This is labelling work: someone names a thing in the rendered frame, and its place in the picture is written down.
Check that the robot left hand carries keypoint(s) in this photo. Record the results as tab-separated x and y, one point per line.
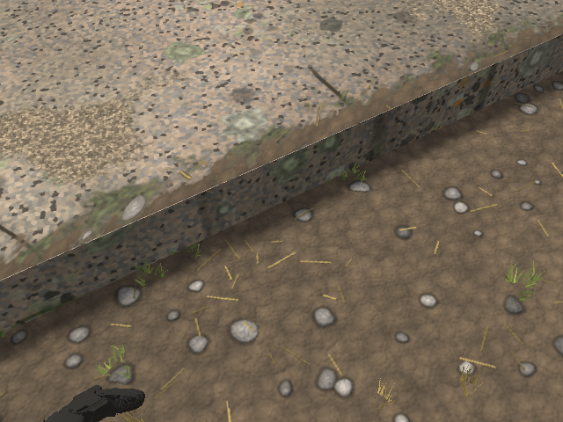
96	403

